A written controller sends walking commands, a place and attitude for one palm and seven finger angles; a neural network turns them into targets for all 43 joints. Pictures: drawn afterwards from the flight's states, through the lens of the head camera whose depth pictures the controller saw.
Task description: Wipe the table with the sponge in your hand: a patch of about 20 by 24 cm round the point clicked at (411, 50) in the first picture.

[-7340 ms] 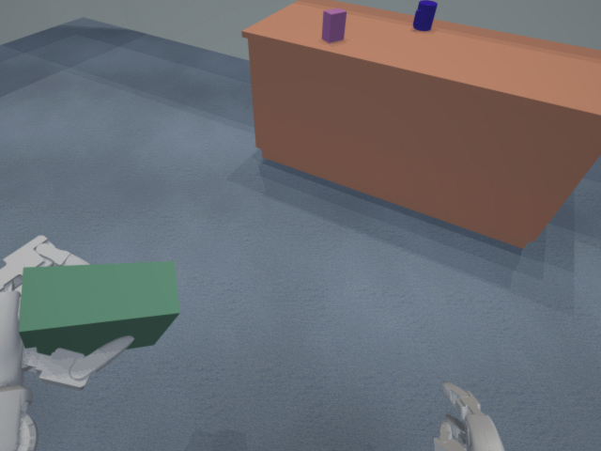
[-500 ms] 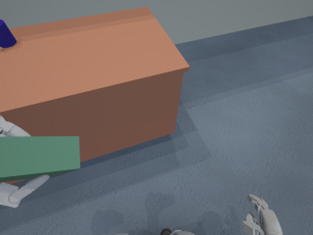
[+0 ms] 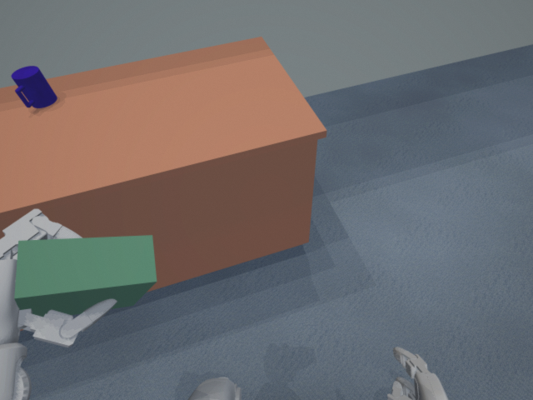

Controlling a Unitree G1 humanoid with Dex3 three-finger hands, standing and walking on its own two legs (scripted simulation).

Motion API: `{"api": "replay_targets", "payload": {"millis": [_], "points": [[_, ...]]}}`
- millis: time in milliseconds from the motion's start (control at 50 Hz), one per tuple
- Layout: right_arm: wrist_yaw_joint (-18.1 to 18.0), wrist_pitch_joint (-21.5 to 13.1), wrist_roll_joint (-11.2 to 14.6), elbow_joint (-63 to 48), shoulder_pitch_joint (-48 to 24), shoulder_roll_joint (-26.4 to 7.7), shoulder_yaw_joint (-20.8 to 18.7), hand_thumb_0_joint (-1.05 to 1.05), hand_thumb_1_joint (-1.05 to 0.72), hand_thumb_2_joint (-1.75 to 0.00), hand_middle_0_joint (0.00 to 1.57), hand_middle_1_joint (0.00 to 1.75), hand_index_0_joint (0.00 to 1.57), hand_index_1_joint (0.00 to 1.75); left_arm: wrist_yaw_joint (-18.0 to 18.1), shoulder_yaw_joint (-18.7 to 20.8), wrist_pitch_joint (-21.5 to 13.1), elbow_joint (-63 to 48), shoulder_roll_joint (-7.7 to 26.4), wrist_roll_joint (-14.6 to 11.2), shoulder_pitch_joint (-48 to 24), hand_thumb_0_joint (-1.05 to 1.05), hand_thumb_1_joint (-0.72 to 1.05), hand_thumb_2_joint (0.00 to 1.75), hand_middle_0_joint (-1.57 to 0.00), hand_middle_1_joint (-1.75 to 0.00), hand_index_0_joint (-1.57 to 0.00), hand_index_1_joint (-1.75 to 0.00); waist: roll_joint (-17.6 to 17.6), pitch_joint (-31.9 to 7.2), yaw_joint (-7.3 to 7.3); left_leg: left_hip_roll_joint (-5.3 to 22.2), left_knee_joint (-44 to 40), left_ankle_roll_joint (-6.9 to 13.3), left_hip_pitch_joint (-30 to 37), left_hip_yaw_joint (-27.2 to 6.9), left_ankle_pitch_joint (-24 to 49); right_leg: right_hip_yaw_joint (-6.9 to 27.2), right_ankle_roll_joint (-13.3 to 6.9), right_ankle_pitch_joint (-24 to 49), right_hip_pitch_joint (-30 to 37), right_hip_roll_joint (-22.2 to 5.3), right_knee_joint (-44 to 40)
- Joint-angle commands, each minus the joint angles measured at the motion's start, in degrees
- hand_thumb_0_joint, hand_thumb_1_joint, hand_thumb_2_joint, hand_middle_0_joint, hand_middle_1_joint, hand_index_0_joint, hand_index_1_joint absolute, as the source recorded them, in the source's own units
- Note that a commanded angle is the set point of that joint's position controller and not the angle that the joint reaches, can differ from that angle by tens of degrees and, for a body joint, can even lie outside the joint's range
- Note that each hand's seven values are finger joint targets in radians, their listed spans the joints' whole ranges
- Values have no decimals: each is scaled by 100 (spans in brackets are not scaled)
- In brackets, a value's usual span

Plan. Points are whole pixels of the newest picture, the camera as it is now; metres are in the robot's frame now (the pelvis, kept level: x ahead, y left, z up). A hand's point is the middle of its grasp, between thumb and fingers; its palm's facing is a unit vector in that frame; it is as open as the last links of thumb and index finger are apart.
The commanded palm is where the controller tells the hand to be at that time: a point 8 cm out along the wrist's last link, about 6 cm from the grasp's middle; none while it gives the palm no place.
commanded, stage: take the last steps up to it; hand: left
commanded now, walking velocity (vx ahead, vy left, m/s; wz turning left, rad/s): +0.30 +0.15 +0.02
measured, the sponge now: (106, 277) +0.23 +0.20 +0.14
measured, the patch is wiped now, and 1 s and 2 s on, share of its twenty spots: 0.00 0.00 0.00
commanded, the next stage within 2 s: come to a stop and stand still in 0.86 s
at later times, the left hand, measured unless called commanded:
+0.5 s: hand (46, 201) +0.32 +0.28 +0.18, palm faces +0.37 -0.81 -0.46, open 9.6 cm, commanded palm +0.26 +0.34 +0.17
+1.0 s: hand (40, 149) +0.41 +0.34 +0.18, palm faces +0.36 -0.79 -0.50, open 9.6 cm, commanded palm +0.35 +0.39 +0.17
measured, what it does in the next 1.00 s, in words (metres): walks ahead: left foot, then right foot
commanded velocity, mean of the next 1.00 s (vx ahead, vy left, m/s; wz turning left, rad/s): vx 0.20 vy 0.12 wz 0.02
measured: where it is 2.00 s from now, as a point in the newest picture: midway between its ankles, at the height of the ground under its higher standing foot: outside the picture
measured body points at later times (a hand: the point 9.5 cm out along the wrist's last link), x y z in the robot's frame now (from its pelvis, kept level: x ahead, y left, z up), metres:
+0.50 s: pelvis +0.10 +0.06 -0.01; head +0.12 +0.05 +0.44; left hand +0.29 +0.32 +0.20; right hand +0.26 -0.15 -0.10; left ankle +0.08 +0.16 -0.74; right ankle +0.11 -0.04 -0.71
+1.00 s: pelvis +0.19 +0.11 -0.02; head +0.24 +0.12 +0.43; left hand +0.39 +0.38 +0.20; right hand +0.37 -0.15 -0.09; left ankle +0.25 +0.23 -0.74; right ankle +0.14 -0.02 -0.72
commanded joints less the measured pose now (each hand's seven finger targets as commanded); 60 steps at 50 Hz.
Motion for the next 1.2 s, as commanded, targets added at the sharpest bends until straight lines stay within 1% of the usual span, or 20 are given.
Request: {"api": "replay_targets", "payload": {"millis": [0, 200, 220, 240, 260, 280, 380, 500, 540, 560, 580, 640, 740, 820, 900, 920, 940, 960, 1060, 1180], "points": [[-62, -267, 18, -1023, -461, -476, -262, 0, -90, -90, 20, 30, 20, 30, 216, 1140, -470, -1531, 1416, -134, 89, 0, 10, 130, -120, -160, -120, -160, -792, -828, 97, 202, -1143, 17, -432, 128, 335, 1132, -494, 2166, 1183, -1529, -1093], [-171, -418, 36, -1192, -125, -612, -480, 0, -90, -90, 20, 30, 20, 30, 395, 965, -278, -1723, 1194, -147, -30, 0, 10, 130, -120, -160, -120, -160, -797, -983, 87, -116, -3829, 252, 1905, 801, 577, 842, -158, 1189, 631, -1188, 2], [-200, -419, 54, -1181, -50, -707, -528, 0, -90, -90, 20, 30, 20, 30, 389, 920, -316, -1802, 1172, -151, -164, 0, 10, 130, -120, -160, -120, -160, -160, -1102, -20, 159, -3999, 442, 2672, 410, 739, 625, 28, 1153, 25, -927, 865], [-208, -409, 83, -1206, -85, -854, -575, 0, -90, -90, 20, 30, 20, 30, 375, 797, -317, -1859, 1029, -171, -63, 0, 10, 130, -120, -160, -120, -160, 1123, -1239, -37, 1191, -4009, 893, 3515, -958, 1687, 60, 346, -166, -1135, -347, 2105], [-187, -421, 90, -1285, -105, -768, -523, 0, -90, -90, 20, 30, 20, 30, 389, 816, -364, -1982, 1130, -121, -125, 0, 10, 130, -120, -160, -120, -160, 1340, -1184, 19, 1895, -4288, 1405, 3643, -1995, 2466, 98, 390, -2057, -1862, -57, 3185], [-157, -463, 107, -1232, -138, -753, -499, 0, -90, -90, 20, 30, 20, 30, 338, 850, -372, -1723, 1275, -67, -268, 0, 10, 130, -120, -160, -120, -160, 978, -856, 13, 1962, -4510, 1546, 3054, -2010, 1798, 298, 337, -2136, -2062, -105, 3764], [-138, -662, 119, -1030, -228, -626, -386, 0, -90, -90, 20, 30, 20, 30, 274, 781, -322, -2257, 1195, -127, -233, 0, 10, 130, -120, -160, -120, -160, 1125, -556, 116, 1198, -4563, 1282, 2069, -586, 1389, 55, 460, -956, -1628, -402, 2884], [-174, -634, 70, -975, -237, -596, -269, 0, -90, -90, 20, 30, 20, 30, 264, 921, -178, -1602, 1177, -182, -42, 0, 10, 130, -120, -160, -120, -160, 637, -747, 133, 1039, -3916, 852, 1543, -114, 1103, -478, 455, -359, 78, -47, 485], [-183, -510, 84, -957, -240, -543, -282, 0, -90, -90, 20, 30, 20, 30, 245, 921, -128, -1239, 1169, -128, -131, 0, 10, 130, -120, -160, -120, -160, -438, -1005, 149, 574, -2276, 588, 841, 302, 416, 480, 117, 157, 1017, -701, -446], [-168, -441, 76, -1033, -321, -461, -275, 0, -90, -90, 20, 30, 20, 30, 236, 989, -94, -1116, 1362, -114, -228, 0, 10, 130, -120, -160, -120, -160, -1898, -945, 112, -102, -859, 295, -373, 611, -707, 2690, -425, 664, 1559, -1950, -925], [-128, -428, 44, -1075, -453, -528, -269, 0, -90, -90, 20, 30, 20, 30, 238, 1173, -110, -953, 1470, -196, -290, 0, 10, 130, -120, -160, -120, -160, -2054, -827, 184, -179, 344, 148, -976, 42, -1400, 3711, -813, 965, 1542, -2747, -1257], [-66, -315, 73, -925, -441, -515, -254, 0, -90, -90, 20, 30, 20, 30, 144, 1065, -231, -1071, 1333, -215, -523, 0, 10, 130, -120, -160, -120, -160, -976, -573, 96, 198, 894, -7, -1022, -443, -593, 2495, -706, 1421, 1024, -2270, -1002], [-93, -288, 11, -1034, -583, -448, -202, 0, -90, -90, 20, 30, 20, 30, 265, 909, -464, -1929, 1371, -91, -362, 0, 10, 130, -120, -160, -120, -160, -966, -862, 82, 164, -1083, 4, -111, 282, -57, 513, -341, 3630, 1063, -1672, -584], [-104, -358, 0, -1279, -482, -408, -322, 0, -90, -90, 20, 30, 20, 30, 401, 1182, -371, -2413, 1480, -115, 151, 0, 10, 130, -120, -160, -120, -160, -1102, -1178, 291, -110, -2523, 65, 544, 759, 108, 629, -363, 3941, 1415, -1656, -278], [-180, -281, 40, -1322, -213, -528, -448, 0, -90, -90, 20, 30, 20, 30, 446, 1292, -350, -2475, 1410, -152, 245, 0, 10, 130, -120, -160, -120, -160, -534, -1475, 30, -154, -3920, 112, 2077, 826, 1243, 211, 78, 2797, 863, -1190, 872], [-195, -277, 66, -1344, -171, -628, -498, 0, -90, -90, 20, 30, 20, 30, 443, 1306, -402, -2473, 1386, -184, 254, 0, 10, 130, -120, -160, -120, -160, 413, -1613, 6, 419, -3929, 384, 2830, 180, 1949, 8, 272, 1594, 62, -790, 1762], [-186, -278, 111, -1362, -155, -781, -573, 0, -90, -90, 20, 30, 20, 30, 410, 1159, -423, -2418, 1247, -197, 381, 0, 10, 130, -120, -160, -120, -160, 1497, -1581, 46, 1619, -3903, 935, 3524, -1340, 3650, -163, 477, -1629, -1286, -252, 2787], [-152, -278, 107, -1396, -54, -710, -527, 0, -90, -90, 20, 30, 20, 30, 423, 1239, -427, -2159, 1370, -125, 372, 0, 10, 130, -120, -160, -120, -160, 1063, -1392, 48, 2038, -4141, 1322, 3235, -1926, 3883, 202, 369, -2473, -1564, -21, 3625], [-74, -348, 52, -1211, -151, -626, -335, 0, -90, -90, 20, 30, 20, 30, 265, 898, -200, -2291, 1159, -194, -91, 0, 10, 130, -120, -160, -120, -160, 1061, -1060, 38, 1416, -4010, 834, 2599, -432, 4096, 236, 500, -989, -1258, -133, 2465], [-58, -559, -23, -1319, -146, -576, -145, 0, -90, -90, 20, 30, 20, 30, 232, 725, 69, -2617, 1150, -248, -60, 0, 10, 130, -120, -160, -120, -160, 1220, -1018, 36, 1618, -4353, 680, 2170, -476, 3175, 92, 479, -845, -440, 124, 1185]]}}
